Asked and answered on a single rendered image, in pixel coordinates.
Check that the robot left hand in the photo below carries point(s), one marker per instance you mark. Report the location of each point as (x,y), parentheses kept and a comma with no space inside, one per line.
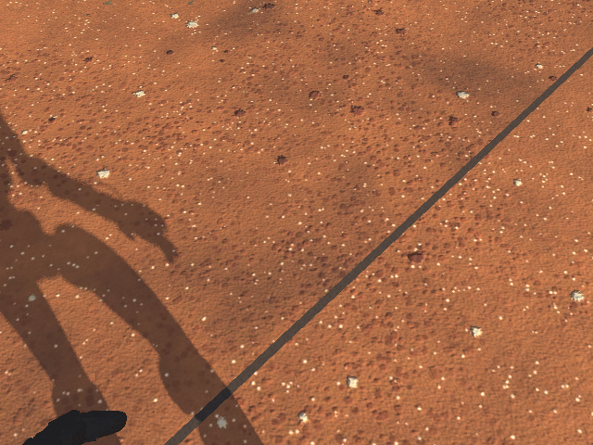
(75,428)

